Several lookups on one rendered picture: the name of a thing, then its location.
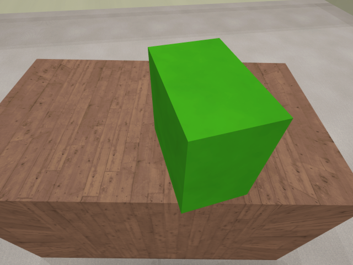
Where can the pedestal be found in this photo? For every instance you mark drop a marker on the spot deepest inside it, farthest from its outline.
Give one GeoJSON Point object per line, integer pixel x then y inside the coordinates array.
{"type": "Point", "coordinates": [82, 174]}

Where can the carton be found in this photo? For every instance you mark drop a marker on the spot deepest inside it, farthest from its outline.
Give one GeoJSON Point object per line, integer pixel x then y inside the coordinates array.
{"type": "Point", "coordinates": [216, 124]}

